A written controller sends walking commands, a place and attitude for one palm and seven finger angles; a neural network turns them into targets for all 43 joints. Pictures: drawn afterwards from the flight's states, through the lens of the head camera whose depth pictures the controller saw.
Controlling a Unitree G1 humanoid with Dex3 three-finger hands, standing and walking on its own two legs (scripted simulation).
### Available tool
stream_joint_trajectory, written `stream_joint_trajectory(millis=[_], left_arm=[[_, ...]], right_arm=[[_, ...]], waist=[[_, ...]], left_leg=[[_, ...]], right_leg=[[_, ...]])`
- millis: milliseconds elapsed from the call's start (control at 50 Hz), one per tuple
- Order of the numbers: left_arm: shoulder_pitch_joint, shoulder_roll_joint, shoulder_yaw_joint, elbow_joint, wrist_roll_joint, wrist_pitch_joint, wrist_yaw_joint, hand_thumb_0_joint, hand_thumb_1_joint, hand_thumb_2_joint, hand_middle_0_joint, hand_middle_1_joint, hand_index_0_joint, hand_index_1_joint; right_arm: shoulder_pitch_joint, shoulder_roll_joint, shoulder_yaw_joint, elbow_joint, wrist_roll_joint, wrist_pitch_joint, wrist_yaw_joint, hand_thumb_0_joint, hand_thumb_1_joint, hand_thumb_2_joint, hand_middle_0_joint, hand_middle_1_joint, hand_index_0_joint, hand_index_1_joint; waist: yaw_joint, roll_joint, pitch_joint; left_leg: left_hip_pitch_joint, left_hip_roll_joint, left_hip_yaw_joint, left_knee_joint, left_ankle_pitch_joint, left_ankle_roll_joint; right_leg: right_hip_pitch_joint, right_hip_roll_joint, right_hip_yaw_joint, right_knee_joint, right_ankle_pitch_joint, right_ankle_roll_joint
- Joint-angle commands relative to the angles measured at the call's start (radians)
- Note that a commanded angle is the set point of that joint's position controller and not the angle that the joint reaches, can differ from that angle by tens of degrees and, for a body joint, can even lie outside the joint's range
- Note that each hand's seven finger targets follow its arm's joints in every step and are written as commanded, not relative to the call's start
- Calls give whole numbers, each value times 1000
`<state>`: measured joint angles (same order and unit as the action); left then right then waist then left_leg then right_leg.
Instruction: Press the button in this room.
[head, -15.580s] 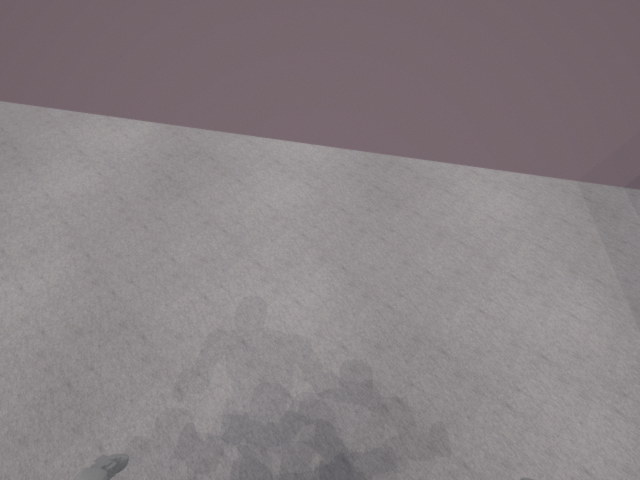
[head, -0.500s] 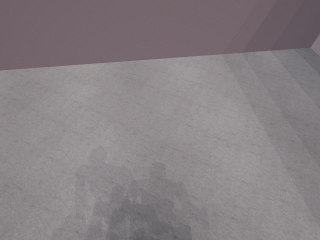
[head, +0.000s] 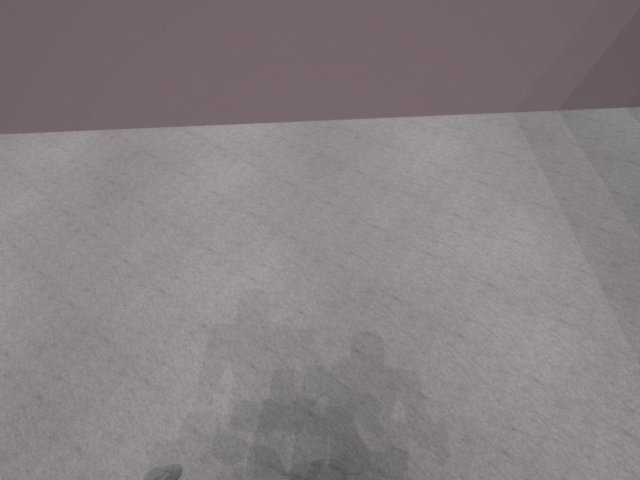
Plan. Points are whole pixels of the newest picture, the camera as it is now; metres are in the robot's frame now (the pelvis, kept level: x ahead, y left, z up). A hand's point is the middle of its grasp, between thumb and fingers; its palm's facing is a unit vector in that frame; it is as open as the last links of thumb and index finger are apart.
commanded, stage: turn or walk to find it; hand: left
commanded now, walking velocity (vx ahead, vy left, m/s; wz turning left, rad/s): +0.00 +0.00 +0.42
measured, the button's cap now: out of the picture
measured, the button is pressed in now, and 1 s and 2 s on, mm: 0 0 0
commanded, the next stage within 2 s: stand and wait in 0.64 s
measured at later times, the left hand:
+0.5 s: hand out of the picture -0.06 +0.23 -0.18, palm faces +0.29 -0.93 -0.23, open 7.3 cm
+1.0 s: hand out of the picture -0.04 +0.19 -0.15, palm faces +0.24 -0.94 -0.24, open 7.3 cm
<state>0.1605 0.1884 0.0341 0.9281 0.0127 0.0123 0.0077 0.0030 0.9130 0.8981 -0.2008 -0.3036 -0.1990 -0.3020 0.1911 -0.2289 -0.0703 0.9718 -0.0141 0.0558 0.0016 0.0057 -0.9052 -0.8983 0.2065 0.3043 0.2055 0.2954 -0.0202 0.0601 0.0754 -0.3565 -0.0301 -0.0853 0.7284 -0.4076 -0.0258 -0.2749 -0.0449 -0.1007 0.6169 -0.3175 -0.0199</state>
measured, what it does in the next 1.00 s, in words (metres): steps on the spot: left foot, then right foot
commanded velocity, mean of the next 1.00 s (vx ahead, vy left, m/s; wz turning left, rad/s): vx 0.00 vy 0.00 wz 0.08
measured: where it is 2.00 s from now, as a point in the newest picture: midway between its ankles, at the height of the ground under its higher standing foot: outside the picture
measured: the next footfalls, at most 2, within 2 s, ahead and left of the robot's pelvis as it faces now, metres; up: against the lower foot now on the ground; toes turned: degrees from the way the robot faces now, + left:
left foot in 0.46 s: -0.03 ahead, +0.14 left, +0.00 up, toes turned +17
right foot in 0.92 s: +0.03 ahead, -0.09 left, +0.00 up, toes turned +9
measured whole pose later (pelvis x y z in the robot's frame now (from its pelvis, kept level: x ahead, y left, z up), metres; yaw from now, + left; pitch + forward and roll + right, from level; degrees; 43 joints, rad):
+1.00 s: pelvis -0.05 +0.00 +0.00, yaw +12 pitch -3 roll +2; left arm 0.22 0.15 0.02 1.03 0.02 0.03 0.00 0.00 0.91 0.90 -0.20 -0.30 -0.20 -0.30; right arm 0.21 -0.19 -0.05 1.05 -0.01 0.04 -0.02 0.00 -0.91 -0.90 0.21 0.30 0.20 0.30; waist 0.00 0.05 0.05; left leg -0.27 0.02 0.06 0.71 -0.44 -0.01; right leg -0.24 -0.02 -0.05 0.58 -0.30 -0.03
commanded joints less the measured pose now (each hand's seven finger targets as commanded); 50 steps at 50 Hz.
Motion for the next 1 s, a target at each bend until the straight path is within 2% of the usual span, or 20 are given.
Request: stream_joint_trajectory(millis=[0, 40, 80, 320, 400, 420, 440, 460, 480, 500, 540, 580, 660, 800, 860, 880, 920, 940, 960, 980], left_arm=[[44, 205, 61, -61, 4, -17, 31, 0, 900, 900, -200, -300, -200, -300], [-7, 161, 42, -79, 4, -23, 25, 0, 900, 900, -200, -300, -200, -300], [16, 157, 38, -75, 3, -28, 25, 0, 900, 900, -200, -300, -200, -300], [144, 217, 62, -5, 20, -18, 27, 0, 900, 900, -200, -300, -200, -300], [100, 223, 65, 6, 12, -9, 22, 0, 900, 900, -200, -300, -200, -300], [99, 207, 63, 1, 2, -3, 21, 0, 900, 900, -200, -300, -200, -300], [105, 154, 55, -20, -6, 7, 17, 0, 900, 900, -200, -300, -200, -300], [42, 103, 33, -56, -2, 15, 15, 0, 900, 900, -200, -300, -200, -300], [15, 129, 37, -61, 3, 25, 15, 0, 900, 900, -200, -300, -200, -300], [-1, 121, 39, -43, 7, 35, 16, 0, 900, 900, -200, -300, -200, -300], [0, 138, 48, -22, 6, 32, 5, 0, 900, 900, -200, -300, -200, -300], [41, 131, 46, -3, 5, 24, 0, 0, 900, 900, -200, -300, -200, -300], [40, 116, 36, 7, 4, 20, 6, 0, 900, 900, -200, -300, -200, -300], [42, 68, -1, 39, 2, 11, 11, 0, 900, 900, -200, -300, -200, -300], [119, 82, 11, 75, 3, 12, 10, 0, 900, 900, -200, -300, -200, -300], [156, 102, 17, 86, 6, 8, 12, 0, 900, 900, -200, -300, -200, -300], [139, 221, 40, 74, 13, -3, 15, 0, 900, 900, -200, -300, -200, -300], [145, 223, 46, 57, 8, 2, 14, 0, 900, 900, -200, -300, -200, -300], [105, 208, 56, 51, 7, 3, 17, 0, 900, 900, -200, -300, -200, -300], [79, 182, 57, 41, 7, 9, 18, 0, 900, 900, -200, -300, -200, -300]], right_arm=[[-21, -107, -43, -80, -6, -2, 3, 0, -900, -900, 200, 300, 200, 300], [26, -87, -38, -43, -11, 4, 15, 0, -900, -900, 200, 300, 200, 300], [46, -81, -33, -31, -10, 6, 17, 0, -900, -900, 200, 300, 200, 300], [-65, -49, -2, -54, 6, -14, 10, 0, -900, -900, 200, 300, 200, 300], [18, -55, -1, -35, 8, -29, 7, 0, -900, -900, 200, 300, 200, 300], [54, -85, -6, -27, 6, -39, 8, 0, -900, -900, 200, 300, 200, 300], [79, -171, -25, -31, -2, -48, 4, 0, -900, -900, 200, 300, 200, 300], [109, -242, -42, -28, -4, -40, -5, 0, -900, -900, 200, 300, 200, 300], [104, -243, -39, -23, -8, -33, -6, 0, -900, -900, 200, 300, 200, 300], [61, -207, -30, -27, -10, -38, -16, 0, -900, -900, 200, 300, 200, 300], [-15, -166, -14, -47, -9, -40, -23, 0, -900, -900, 200, 300, 200, 300], [-21, -159, -11, -52, -5, -50, -24, 0, -900, -900, 200, 300, 200, 300], [34, -140, -9, -38, -1, -60, -26, 0, -900, -900, 200, 300, 200, 300], [49, -105, -5, 19, -8, -67, -34, 0, -900, -900, 200, 300, 200, 300], [28, -111, -9, 27, -2, -57, -36, 0, -900, -900, 200, 300, 200, 300], [17, -98, -9, 25, 3, -54, -34, 0, -900, -900, 200, 300, 200, 300], [5, -14, 5, -14, 9, -41, -29, 0, -900, -900, 200, 300, 200, 300], [-38, -49, -2, -24, 4, -23, -31, 0, -900, -900, 200, 300, 200, 300], [-40, -63, -10, -23, -1, -12, -30, 0, -900, -900, 200, 300, 200, 300], [-40, -76, -16, -14, -3, -13, -27, 0, -900, -900, 200, 300, 200, 300]], waist=[[29, -261, -28], [-2, -195, -10], [3, -203, -28], [81, -244, -86], [28, -214, -129], [2, -136, -149], [-13, 116, -148], [-39, 269, -94], [-40, 158, -86], [-26, 191, -58], [3, 143, -12], [20, 94, -55], [11, 61, -110], [6, 94, -99], [44, 69, -67], [58, 4, -63], [43, -343, 22], [76, -330, 27], [63, -371, 61], [56, -304, 87]], left_leg=[[-193, 33, -27, 473, -73, 5], [-186, 45, 9, 520, 38, -14], [-194, 45, 26, 521, 82, -30], [-64, 76, 135, 73, -78, -35], [115, 62, 171, -200, 94, -15], [236, 85, 141, -326, 223, -1], [348, 270, -124, -407, 377, 75], [310, 429, -289, -450, 613, 177], [241, 452, -235, -438, 544, 223], [182, 388, -208, -465, 478, 197], [167, 308, -141, -443, 475, 171], [238, 264, -86, -413, 586, 163], [313, 259, -76, -403, 674, 169], [302, 270, -22, -383, 622, 177], [184, 266, 9, -319, 491, 138], [135, 233, 42, -254, 381, 98], [-83, 61, 173, -11, -99, 0], [-41, 73, 113, 119, -158, 6], [-64, 85, 70, 200, -122, 14], [-98, 79, 67, 273, -68, 17]], right_leg=[[34, -358, 322, -372, 116, -108], [25, -270, 172, -345, 140, -65], [69, -252, 123, -344, 160, -59], [206, -343, 76, -251, 428, -134], [148, -316, 3, -134, 401, -71], [57, -284, -40, -39, 322, -20], [-148, -162, -101, 147, 43, 55], [-283, -74, -62, 313, -322, 95], [-249, -90, 11, 408, -302, 77], [-256, -100, 54, 440, -243, 81], [-277, -84, 72, 491, -132, 86], [-276, -67, 63, 499, -83, 97], [-265, -56, 75, 471, -60, 111], [-77, -27, 61, 82, -106, 82], [69, -9, 40, -113, 73, 70], [130, -33, 77, -208, 168, 60], [119, -312, 437, -345, 326, -88], [-4, -333, 465, -398, 199, -158], [-62, -286, 481, -438, 30, -167], [-65, -260, 471, -441, -26, -168]])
